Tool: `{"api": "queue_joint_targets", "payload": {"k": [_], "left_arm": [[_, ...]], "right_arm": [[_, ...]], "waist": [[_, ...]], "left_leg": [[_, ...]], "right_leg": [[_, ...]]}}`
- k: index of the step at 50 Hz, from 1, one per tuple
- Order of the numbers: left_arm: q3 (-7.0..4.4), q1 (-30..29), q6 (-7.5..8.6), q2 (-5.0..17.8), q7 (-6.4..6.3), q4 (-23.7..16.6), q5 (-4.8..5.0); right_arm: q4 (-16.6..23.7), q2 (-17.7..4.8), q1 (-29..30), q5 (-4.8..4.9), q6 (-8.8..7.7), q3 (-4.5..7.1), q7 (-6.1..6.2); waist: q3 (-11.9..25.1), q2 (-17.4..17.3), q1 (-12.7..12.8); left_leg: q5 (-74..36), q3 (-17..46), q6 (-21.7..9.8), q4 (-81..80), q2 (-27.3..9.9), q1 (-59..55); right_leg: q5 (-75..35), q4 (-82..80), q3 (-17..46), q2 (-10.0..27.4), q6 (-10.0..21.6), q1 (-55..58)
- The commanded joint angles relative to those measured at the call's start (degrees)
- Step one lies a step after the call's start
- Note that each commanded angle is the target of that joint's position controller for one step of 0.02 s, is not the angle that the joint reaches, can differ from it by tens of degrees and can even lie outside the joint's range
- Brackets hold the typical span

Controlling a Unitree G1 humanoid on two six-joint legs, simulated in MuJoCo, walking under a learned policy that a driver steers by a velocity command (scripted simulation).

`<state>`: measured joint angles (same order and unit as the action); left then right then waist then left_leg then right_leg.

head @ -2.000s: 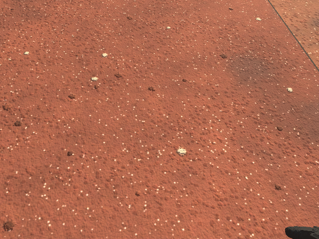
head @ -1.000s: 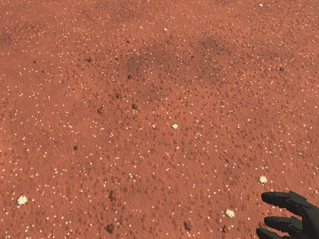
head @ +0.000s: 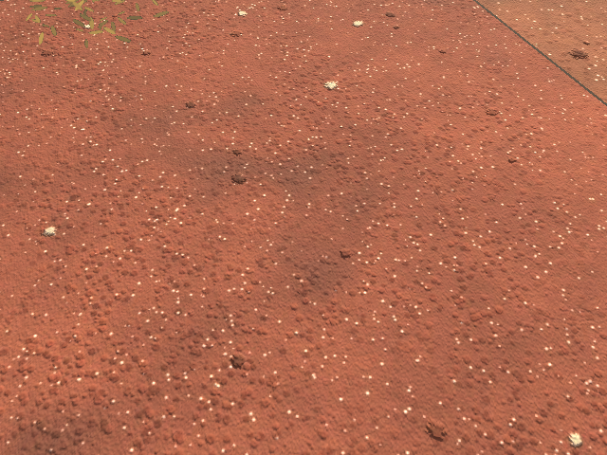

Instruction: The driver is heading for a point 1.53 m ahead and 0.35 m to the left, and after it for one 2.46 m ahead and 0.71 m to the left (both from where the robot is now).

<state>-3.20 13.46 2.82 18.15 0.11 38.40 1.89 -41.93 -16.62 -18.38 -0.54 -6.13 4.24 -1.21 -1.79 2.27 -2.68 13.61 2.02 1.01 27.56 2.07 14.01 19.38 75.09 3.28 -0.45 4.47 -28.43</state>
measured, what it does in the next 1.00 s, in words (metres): walks ahead, turning left: right foot, then left foot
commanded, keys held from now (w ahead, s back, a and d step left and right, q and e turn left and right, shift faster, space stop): w+shift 0.30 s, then w+q+shift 0.70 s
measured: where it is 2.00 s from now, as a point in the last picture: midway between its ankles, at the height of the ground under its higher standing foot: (153, 129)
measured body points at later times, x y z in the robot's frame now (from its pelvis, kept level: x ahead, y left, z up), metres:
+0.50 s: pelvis +0.45 -0.05 +0.00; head +0.46 -0.05 +0.45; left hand +0.53 +0.23 -0.11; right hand +0.53 -0.32 -0.12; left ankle +0.40 +0.11 -0.63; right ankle +0.45 -0.14 -0.73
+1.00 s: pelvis +0.90 +0.03 +0.00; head +0.92 +0.04 +0.45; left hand +1.04 +0.33 -0.04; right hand +1.02 -0.21 -0.12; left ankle +0.88 +0.06 -0.73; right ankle +1.05 -0.14 -0.65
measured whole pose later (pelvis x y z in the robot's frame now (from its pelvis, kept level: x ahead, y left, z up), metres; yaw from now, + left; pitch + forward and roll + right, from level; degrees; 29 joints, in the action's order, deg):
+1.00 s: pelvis +0.90 +0.03 +0.00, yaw +26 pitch -1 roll +0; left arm -0.3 1.6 8.3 14.0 0.2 34.1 -0.6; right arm -43.9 -14.3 -26.4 0.9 -3.8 2.9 -1.6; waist -3.3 0.3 -4.2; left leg 14.1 4.9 -9.8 27.2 11.0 10.8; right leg 16.0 63.4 10.8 4.4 -0.5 -34.6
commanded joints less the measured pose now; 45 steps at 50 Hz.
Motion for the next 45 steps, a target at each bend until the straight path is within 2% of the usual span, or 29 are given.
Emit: {"api": "queue_joint_targets", "payload": {"k": [1,5,7,11,13,14,15,16,17,18,19,20,21,23,24,26,28,31,33,35,37,38,39,40,41,42,43,44,45], "left_arm": [[0.86,-3.4,0.9,-1.1,0.82,-5.9,0.43],[1.71,-10.0,1.8,-0.6,1.88,-7.9,-0.97],[2.25,-16.6,2.45,-0.8,2.64,-9.7,-1.42],[2.13,-24.0,3.51,-0.9,3.99,-12.2,-0.53],[0.98,-23.5,3.68,1.3,4.01,-13.0,-0.56],[-0.1,-19.5,3.29,3.4,3.62,-12.6,-0.45],[-1.52,-9.9,2.67,5.9,2.89,-10.6,-0.21],[-2.76,4.1,1.83,7.6,1.83,-6.8,-0.18],[-3.52,13.7,1.33,12.1,0.8,-3.4,-1.38],[-2.87,15.0,2.2,10.7,1.39,-3.3,-2.0],[-1.99,13.3,2.34,5.5,1.31,-1.9,-2.13],[-1.62,10.8,2.69,4.3,1.22,-0.6,-2.15],[-1.43,7.2,3.26,3.4,1.41,0.4,-2.67],[-0.48,2.2,4.44,-1.5,2.0,1.8,-3.82],[-0.47,0.1,4.58,-2.4,2.22,2.4,-2.9],[-0.78,-2.1,4.92,-1.7,2.11,3.4,-2.1],[-1.07,-2.8,5.22,-0.1,1.44,3.9,-2.98],[-1.25,0.0,5.47,2.0,0.14,4.6,-3.03],[-1.55,3.0,5.09,4.6,-0.52,5.4,-2.59],[-2.04,4.6,4.06,7.9,-1.38,5.7,-2.82],[-3.0,4.4,1.91,11.8,-2.4,4.9,-2.62],[-3.46,1.7,1.01,13.4,-2.41,4.1,-2.35],[-3.41,-2.1,0.94,13.2,-1.97,2.6,-2.16],[-1.8,-4.9,2.07,7.1,-0.72,2.7,-1.42],[1.44,4.9,4.77,-4.3,0.55,-1.7,-1.12],[1.76,1.0,7.42,0.9,1.25,-4.3,-0.3],[0.86,-5.7,8.45,4.4,1.36,-5.9,0.94],[0.81,-6.7,8.55,3.7,0.86,-6.0,0.39],[0.9,-5.8,8.0,2.9,0.46,-5.2,-1.02]], "right_arm": [[0.7,-1.0,-1.9,0.85,-1.13,-0.49,-0.61],[-1.3,-5.6,-3.7,0.96,-1.37,0.17,0.17],[-2.8,-6.0,-6.6,1.53,-1.37,-0.19,0.54],[-6.4,-7.3,-11.9,2.0,-0.44,-1.09,0.96],[-7.8,-9.0,-13.4,1.42,0.23,-1.25,1.13],[-8.6,-9.9,-13.8,1.0,0.65,-1.26,1.41],[-9.2,-10.9,-12.7,0.59,1.37,-1.15,1.76],[-8.4,-11.5,-9.8,0.46,1.67,-1.15,2.07],[-5.9,-3.4,-12.7,-0.96,1.19,-2.96,1.93],[-5.6,-0.4,-17.1,2.09,-0.82,-4.35,1.45],[-3.8,-6.8,-7.4,4.56,-1.54,-2.09,1.6],[-1.7,-6.2,-1.3,5.26,-1.81,-2.02,1.56],[-1.5,-4.4,0.9,4.25,-1.51,-2.18,1.71],[-2.9,-1.7,-3.3,3.3,1.05,-1.85,1.26],[-3.5,-0.3,-4.6,3.62,2.47,-1.87,1.1],[-2.5,0.4,-1.9,3.35,4.15,-1.85,1.15],[-0.5,-0.2,2.5,2.9,4.24,-1.85,0.99],[1.4,-1.0,8.7,2.04,3.27,-1.99,-0.6],[3.3,-1.0,13.4,2.32,2.62,-2.25,-2.08],[5.1,-3.2,14.9,2.79,2.18,-1.45,-3.42],[5.0,-6.7,8.7,3.82,2.87,0.25,-3.54],[3.3,-9.6,-0.5,4.0,4.01,1.71,-3.15],[-0.4,-14.3,-15.0,3.46,5.26,4.04,-2.25],[-2.8,-14.6,-20.4,3.75,6.28,4.3,-0.86],[-0.2,-15.9,-12.4,1.45,4.92,3.42,-0.99],[2.7,-11.5,-10.0,0.4,3.49,2.42,-1.15],[3.1,-9.0,-9.8,0.17,2.14,2.0,-1.34],[3.2,-8.2,-6.6,0.44,1.13,1.71,-1.88],[4.2,-8.1,-2.6,0.61,0.45,1.61,-1.85]], "waist": [[-0.5,-7.3,1.4],[-5.1,-3.9,1.8],[-6.6,-3.6,-0.6],[-7.9,-5.1,-2.3],[-3.9,-10.1,-0.2],[0.0,-13.3,3.0],[5.4,-15.1,9.1],[10.6,-14.0,16.6],[20.4,1.4,14.2],[33.7,13.2,11.5],[21.7,7.6,13.2],[10.9,4.2,12.0],[5.7,-1.8,8.6],[2.5,1.2,2.6],[1.2,2.1,1.1],[-3.3,1.1,0.1],[-6.3,0.4,0.1],[-7.0,-4.0,2.2],[-7.9,-5.2,3.7],[-5.4,-2.5,2.8],[0.1,3.2,-2.1],[4.1,5.7,-7.6],[9.7,4.8,-14.5],[6.7,-6.2,-15.9],[9.2,-26.9,-0.9],[15.9,-17.8,-3.8],[8.9,-8.0,-3.8],[3.9,3.0,0.2],[1.3,4.3,3.2]], "left_leg": [[5.9,20.5,-11.1,-15.3,-13.9,-11.2],[-2.1,15.1,-12.8,-19.8,-15.9,-10.1],[-8.2,9.0,-11.5,-23.0,-14.3,-7.8],[-22.2,1.9,-9.8,-24.8,-14.2,-11.8],[-51.3,-0.7,-8.7,-17.4,-15.1,-17.2],[-65.0,-1.2,-8.2,-10.8,-16.0,-19.6],[-74.1,-2.2,-7.3,0.4,-16.2,-17.9],[-68.6,-2.2,-5.5,16.4,-14.6,-5.3],[-17.7,-0.9,-4.5,40.6,-6.5,15.5],[12.1,8.0,-5.1,54.3,-1.2,24.7],[9.4,8.0,-5.6,56.3,-4.5,31.1],[5.8,6.0,-5.3,54.5,-6.3,33.1],[3.2,5.4,-4.9,51.9,-8.8,30.8],[-0.9,6.2,-4.6,49.0,-12.4,23.7],[-0.1,6.0,-4.2,48.0,-13.1,22.6],[-2.5,5.7,-3.4,45.6,-14.0,24.7],[-10.6,4.6,-2.8,39.2,-13.0,26.9],[-24.3,-1.5,-4.0,27.0,-10.2,25.4],[-27.5,-4.9,-5.6,18.7,-8.2,24.1],[-26.0,-10.0,-7.4,14.0,-3.9,20.4],[-17.1,-14.0,-8.7,15.4,1.2,12.4],[-11.7,-13.2,-10.5,17.6,2.1,2.8],[-9.3,-8.5,-13.0,16.6,1.6,-15.3],[-8.7,-1.3,-15.1,11.5,-1.0,-23.6],[5.0,29.2,-26.7,4.3,-10.0,-35.3],[24.8,47.7,-28.4,-10.1,-15.5,-36.5],[27.9,48.2,-24.5,-15.8,-15.6,-29.1],[24.7,45.1,-22.2,-16.4,-14.4,-19.1],[17.9,40.8,-22.4,-15.2,-12.4,-10.7]], "right_leg": [[-0.6,-6.2,5.2,5.1,0.7,-15.6],[-12.8,-18.6,3.5,6.2,-0.6,-21.8],[-20.1,-26.7,-1.1,5.9,-1.1,-17.2],[-24.7,-38.9,-5.6,2.4,-0.2,-7.8],[-19.4,-40.3,-9.0,-1.8,1.7,-1.0],[-15.9,-39.7,-9.8,-3.4,3.0,4.5],[-15.2,-40.2,-9.9,-4.3,4.6,16.0],[-16.9,-41.1,-5.1,-0.2,6.1,35.5],[-3.4,-39.7,16.1,14.6,8.2,59.0],[17.5,-52.4,44.4,24.9,14.2,64.7],[20.5,-57.4,39.8,21.2,10.7,56.3],[12.5,-58.8,29.5,19.7,9.4,45.4],[4.5,-60.5,22.8,17.9,8.3,35.5],[-3.0,-63.2,12.6,15.1,6.8,23.0],[-5.2,-65.2,8.2,14.8,6.5,19.7],[-11.6,-67.8,0.2,14.1,4.3,14.5],[-17.5,-69.4,-7.2,11.5,3.4,12.4],[-23.0,-70.7,-14.8,8.9,1.4,15.4],[-30.0,-70.7,-17.0,9.8,-0.6,21.0],[-53.4,-65.3,-18.4,10.8,-3.0,29.2],[-81.3,-52.5,-18.5,12.6,-4.0,35.0],[-89.6,-41.1,-17.7,14.0,-3.4,33.7],[-85.1,-24.0,-15.7,13.3,-2.3,25.1],[-34.1,2.4,-15.7,3.7,-3.7,11.7],[14.0,22.6,-4.9,-6.1,-5.8,-14.6],[10.1,21.3,5.5,-4.7,-1.9,-20.2],[5.6,14.7,5.7,-2.1,0.3,-20.9],[1.6,7.5,5.7,0.3,0.5,-17.8],[0.0,2.9,6.4,1.9,-0.6,-13.8]]}}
